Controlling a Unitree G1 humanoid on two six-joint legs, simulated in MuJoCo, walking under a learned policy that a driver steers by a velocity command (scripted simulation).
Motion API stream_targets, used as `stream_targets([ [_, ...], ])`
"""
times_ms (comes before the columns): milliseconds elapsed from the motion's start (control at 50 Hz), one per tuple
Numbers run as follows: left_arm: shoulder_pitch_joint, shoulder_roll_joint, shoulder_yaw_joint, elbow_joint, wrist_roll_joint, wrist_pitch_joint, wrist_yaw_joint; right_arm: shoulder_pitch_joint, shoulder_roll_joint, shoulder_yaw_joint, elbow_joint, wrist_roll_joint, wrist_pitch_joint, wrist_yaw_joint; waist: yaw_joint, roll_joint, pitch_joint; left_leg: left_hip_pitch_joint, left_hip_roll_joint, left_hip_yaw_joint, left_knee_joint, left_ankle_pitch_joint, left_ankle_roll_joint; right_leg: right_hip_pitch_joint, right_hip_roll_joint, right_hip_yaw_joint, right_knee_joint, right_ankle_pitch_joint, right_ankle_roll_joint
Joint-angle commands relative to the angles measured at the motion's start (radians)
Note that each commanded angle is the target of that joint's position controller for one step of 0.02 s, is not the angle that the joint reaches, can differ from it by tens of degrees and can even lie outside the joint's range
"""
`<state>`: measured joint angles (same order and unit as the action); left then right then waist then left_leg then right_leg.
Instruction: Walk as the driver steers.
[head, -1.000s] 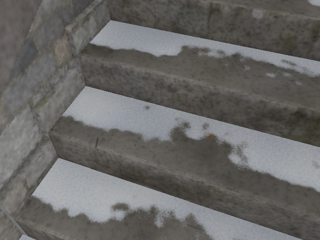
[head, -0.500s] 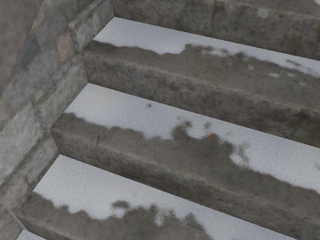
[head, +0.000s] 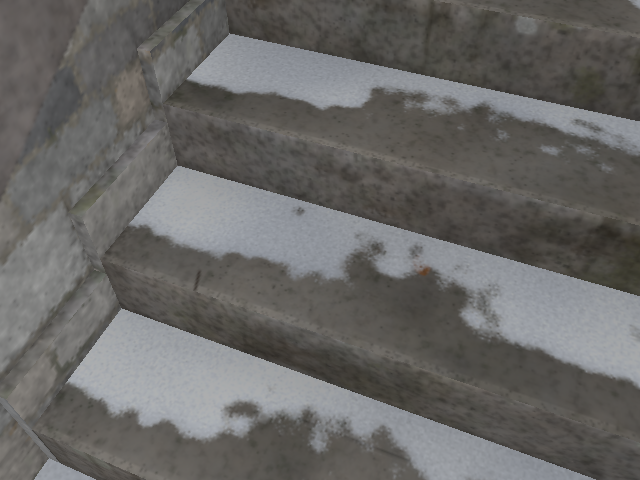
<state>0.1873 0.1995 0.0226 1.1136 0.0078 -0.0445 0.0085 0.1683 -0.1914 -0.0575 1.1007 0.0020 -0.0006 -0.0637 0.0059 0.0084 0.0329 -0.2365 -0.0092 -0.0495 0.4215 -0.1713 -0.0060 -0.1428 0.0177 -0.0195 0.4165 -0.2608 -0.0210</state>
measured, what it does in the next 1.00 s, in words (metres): walks ahead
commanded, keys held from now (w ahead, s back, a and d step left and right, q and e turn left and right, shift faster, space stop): shift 0.34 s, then w+shift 0.46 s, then shift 0.20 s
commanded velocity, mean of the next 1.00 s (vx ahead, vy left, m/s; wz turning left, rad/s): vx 0.37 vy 0.00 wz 0.00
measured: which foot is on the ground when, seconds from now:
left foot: down 0.00-1.00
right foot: down 0.00-0.66, up 0.68-1.00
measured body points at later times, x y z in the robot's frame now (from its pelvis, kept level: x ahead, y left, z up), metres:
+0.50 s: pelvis +0.02 +0.01 +0.00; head +0.02 +0.01 +0.45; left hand +0.06 +0.26 -0.15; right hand +0.06 -0.24 -0.15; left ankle +0.03 +0.12 -0.73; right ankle -0.02 -0.10 -0.74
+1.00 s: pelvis +0.22 +0.05 +0.00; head +0.25 +0.05 +0.45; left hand +0.48 +0.19 -0.06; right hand +0.11 -0.16 -0.15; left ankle +0.09 +0.15 -0.74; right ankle +0.35 -0.05 -0.49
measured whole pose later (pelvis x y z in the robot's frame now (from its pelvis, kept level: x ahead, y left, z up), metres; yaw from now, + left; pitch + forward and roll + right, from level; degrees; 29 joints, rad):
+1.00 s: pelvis +0.22 +0.05 +0.00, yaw -1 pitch +4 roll +0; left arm -0.06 0.06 -0.05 0.63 0.04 -0.03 0.02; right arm 0.51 -0.13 0.00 1.14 -0.02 -0.11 -0.01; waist -0.03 0.00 0.00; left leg 0.03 0.00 0.08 0.22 -0.28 0.02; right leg -1.25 -0.06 -0.09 1.82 -0.49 -0.12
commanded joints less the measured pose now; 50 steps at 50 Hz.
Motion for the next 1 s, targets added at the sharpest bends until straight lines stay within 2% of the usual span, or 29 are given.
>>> stream_targets([
  [20, 0.024, 0.1, 0.016, -0.026, -0.001, -0.007, 0.003, 0.015, -0.096, -0.013, -0.025, 0.0, -0.007, -0.003, -0.001, -0.003, -0.018, 0.084, 0.043, -0.048, -0.044, 0.118, 0.049, -0.096, -0.06, 0.064, -0.103, 0.054, -0.016],
  [160, 0.038, 0.1, 0.017, -0.027, -0.002, -0.008, 0.004, 0.024, -0.096, -0.012, -0.018, 0.0, -0.007, -0.004, -0.001, -0.003, -0.017, 0.081, 0.043, -0.048, -0.045, 0.12, 0.049, -0.094, -0.06, 0.063, -0.102, 0.061, -0.017],
  [200, 0.029, 0.1, 0.018, -0.03, -0.003, -0.011, 0.005, 0.037, -0.093, -0.008, -0.017, -0.012, -0.011, -0.004, -0.01, -0.009, -0.014, 0.076, 0.042, -0.043, -0.046, 0.099, 0.044, -0.097, -0.059, 0.063, -0.1, 0.063, -0.018],
  [340, 0.045, 0.1, 0.021, -0.032, -0.003, -0.012, 0.006, 0.045, -0.095, -0.004, -0.018, -0.006, -0.015, -0.004, -0.006, -0.002, -0.018, 0.061, 0.04, -0.042, -0.042, 0.111, 0.045, -0.081, -0.057, 0.061, -0.089, 0.084, -0.019],
  [360, 0.042, 0.039, -0.011, -0.03, 0.027, -0.003, 0.02, 0.061, -0.015, 0.028, -0.004, -0.03, -0.014, 0.01, -0.016, 0.027, -0.095, 0.117, 0.085, -0.085, -0.111, 0.058, 0.031, -0.042, -0.123, 0.128, -0.154, -0.027, -0.036],
  [420, 0.017, 0.15, 0.019, -0.06, 0.017, 0.014, 0.023, 0.003, -0.084, 0.007, -0.042, -0.023, -0.015, 0.029, 0.003, -0.073, -0.003, -0.028, -0.006, -0.013, -0.01, -0.309, 0.056, -0.051, -0.119, 0.196, -0.198, -0.435, -0.096],
  [440, 0.057, 0.206, 0.048, -0.059, -0.04, -0.006, 0.026, -0.001, -0.143, -0.019, -0.044, 0.028, -0.038, 0.012, 0.017, -0.13, 0.059, -0.133, -0.032, 0.031, 0.061, -0.362, 0.052, -0.055, -0.143, 0.233, -0.219, -0.526, -0.117],
  [460, 0.103, 0.213, 0.054, -0.057, -0.055, -0.023, 0.022, -0.032, -0.116, -0.011, -0.069, 0.04, -0.058, 0.013, 0.037, -0.172, 0.098, -0.229, -0.019, 0.056, 0.14, -0.287, 0.053, -0.012, -0.24, 0.362, -0.279, -0.57, -0.167],
  [480, 0.132, 0.222, 0.068, -0.05, -0.059, -0.035, 0.023, -0.049, -0.084, -0.006, -0.081, 0.035, -0.077, 0.019, 0.043, -0.188, 0.123, -0.302, 0.028, 0.066, 0.231, -0.209, 0.056, 0.019, -0.34, 0.459, -0.323, -0.553, -0.214],
  [500, 0.15, 0.217, 0.077, -0.051, -0.054, -0.043, 0.026, -0.052, -0.079, -0.008, -0.088, 0.032, -0.092, 0.027, 0.045, -0.17, 0.141, -0.362, 0.067, 0.057, 0.31, -0.211, 0.062, 0.039, -0.388, 0.497, -0.339, -0.51, -0.239],
  [560, 0.071, 0.202, 0.088, -0.112, -0.053, -0.06, 0.024, -0.061, -0.072, -0.012, -0.117, 0.043, -0.126, 0.034, 0.001, -0.138, 0.114, -0.365, 0.115, 0.044, 0.27, -0.237, 0.08, 0.052, -0.344, 0.387, -0.316, -0.315, -0.195],
  [580, 0.0, 0.161, 0.076, -0.131, 0.034, -0.054, 0.019, -0.059, -0.029, -0.002, -0.133, -0.056, -0.1, 0.071, -0.035, -0.096, 0.066, -0.168, 0.048, 0.13, 0.171, -0.162, 0.073, -0.05, -0.244, 0.251, -0.296, -0.206, -0.175],
  [600, -0.041, 0.168, 0.079, -0.145, 0.041, -0.056, 0.012, 0.028, -0.007, -0.004, -0.119, -0.064, -0.085, 0.074, -0.087, -0.104, 0.037, -0.011, 0.01, 0.186, 0.091, -0.075, 0.064, -0.121, -0.19, 0.178, -0.222, -0.075, -0.17],
  [620, -0.028, 0.176, 0.083, -0.144, 0.035, -0.056, 0.013, 0.167, -0.027, -0.013, -0.08, -0.068, -0.081, 0.07, -0.134, -0.077, -0.043, 0.177, -0.066, 0.251, 0.064, -0.083, 0.046, -0.173, -0.144, 0.116, -0.097, 0.082, -0.169],
  [640, -0.032, 0.165, 0.077, -0.146, 0.026, -0.07, 0.013, 0.293, -0.049, -0.021, -0.043, -0.058, -0.084, 0.06, -0.19, -0.009, -0.084, 0.33, -0.076, 0.248, 0.016, -0.09, 0.031, -0.239, -0.091, 0.05, 0.106, 0.248, -0.155],
  [660, -0.088, 0.123, 0.062, -0.183, 0.009, -0.081, 0.009, 0.432, -0.119, -0.035, -0.028, -0.085, -0.095, 0.049, -0.265, 0.158, -0.105, 0.46, 0.091, -0.015, -0.104, -0.182, 0.058, -0.431, -0.039, 0.003, 0.476, 0.238, -0.115],
  [680, -0.106, -0.008, 0.028, -0.234, 0.017, -0.086, -0.002, 0.44, -0.19, -0.036, -0.018, -0.076, -0.094, 0.037, -0.201, 0.348, -0.061, 0.436, 0.287, -0.467, -0.264, -0.337, 0.118, -0.697, 0.079, 0.018, 0.755, -0.165, -0.091],
  [700, -0.016, 0.003, 0.027, -0.234, 0.014, -0.078, -0.012, 0.321, -0.205, -0.034, -0.047, -0.077, -0.093, 0.044, -0.091, 0.242, -0.054, 0.343, 0.365, -0.619, -0.262, -0.521, 0.214, -0.753, -0.006, 0.132, 0.985, -0.12, -0.102],
  [720, -0.05, 0.043, 0.029, -0.242, 0.025, -0.069, -0.028, 0.212, -0.162, -0.023, -0.085, -0.053, -0.089, 0.057, -0.05, 0.092, -0.006, 0.265, 0.37, -0.52, -0.235, -0.591, 0.222, -0.84, -0.087, 0.086, 1.112, -0.044, -0.093],
  [760, -0.007, 0.039, 0.029, -0.243, 0.057, -0.06, -0.046, 0.174, -0.113, -0.004, -0.098, -0.042, -0.104, 0.072, -0.006, 0.018, -0.02, 0.127, 0.279, -0.337, -0.252, -0.453, 0.208, -0.79, -0.121, 0.048, 1.172, 0.026, -0.058],
  [780, -0.029, 0.012, 0.016, -0.259, 0.066, -0.04, -0.046, 0.226, -0.098, -0.001, -0.069, -0.049, -0.114, 0.072, -0.017, 0.008, -0.035, 0.096, 0.277, -0.309, -0.23, -0.405, 0.241, -0.831, -0.095, 0.028, 1.385, 0.024, -0.057],
  [800, -0.078, -0.017, 0.003, -0.304, 0.061, -0.025, -0.042, 0.264, -0.087, 0.004, -0.043, -0.046, -0.122, 0.072, -0.013, 0.011, -0.013, 0.08, 0.271, -0.289, -0.221, -0.413, 0.245, -0.932, -0.102, 0.036, 1.487, 0.02, -0.06],
  [820, -0.145, -0.035, -0.004, -0.339, 0.041, -0.011, -0.03, 0.314, -0.081, 0.006, -0.032, -0.051, -0.129, 0.076, -0.038, 0.041, 0.01, 0.089, 0.287, -0.261, -0.235, -0.363, 0.261, -1.03, -0.075, 0.031, 1.632, -0.065, -0.068],
  [860, -0.267, -0.051, -0.018, -0.427, 0.037, -0.006, -0.003, 0.357, -0.076, 0.013, -0.008, -0.054, -0.142, 0.069, -0.044, 0.021, 0.109, 0.106, 0.296, -0.213, -0.236, -0.221, 0.249, -1.226, -0.068, 0.07, 1.715, -0.172, -0.081],
  [920, -0.384, -0.087, -0.045, -0.54, 0.032, -0.005, 0.022, 0.366, -0.098, 0.019, -0.003, -0.057, -0.15, 0.062, -0.021, 0.024, 0.136, 0.143, 0.315, -0.154, -0.27, -0.119, 0.244, -1.396, -0.064, 0.04, 1.827, -0.303, -0.098],
  [940, -0.454, -0.104, -0.069, -0.605, 0.038, -0.004, 0.022, 0.365, -0.07, 0.03, 0.009, -0.035, -0.139, 0.059, -0.011, 0.0, 0.16, 0.06, 0.25, -0.067, -0.307, -0.077, 0.195, -1.316, -0.087, 0.007, 1.638, -0.333, -0.105],
  [960, -0.471, -0.099, -0.076, -0.638, 0.035, -0.004, 0.018, 0.364, -0.063, 0.039, 0.013, -0.03, -0.127, 0.048, -0.016, 0.0, 0.164, 0.028, 0.206, -0.02, -0.352, 0.041, 0.188, -1.239, -0.092, -0.069, 1.486, -0.313, -0.093],
  [980, -0.44, -0.099, -0.093, -0.646, 0.021, 0.001, 0.007, 0.316, -0.065, 0.047, -0.031, 0.002, -0.106, 0.029, 0.006, -0.055, 0.122, -0.133, 0.199, 0.043, -0.485, 0.339, 0.191, -0.861, -0.115, -0.12, 1.123, -0.227, -0.109],
  [1000, -0.413, -0.109, -0.096, -0.639, 0.016, 0.001, 0.013, 0.277, -0.088, 0.045, -0.049, 0.021, -0.101, 0.028, 0.01, -0.042, 0.059, -0.168, 0.191, 0.088, -0.474, 0.74, 0.175, -0.568, -0.072, -0.138, 0.941, -0.163, -0.119],
])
